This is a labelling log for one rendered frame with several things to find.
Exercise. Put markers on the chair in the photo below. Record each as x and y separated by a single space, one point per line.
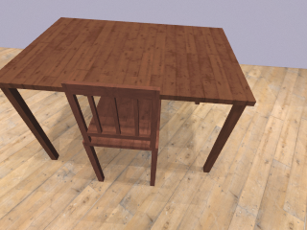
126 117

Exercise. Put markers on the table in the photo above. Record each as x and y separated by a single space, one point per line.
189 64

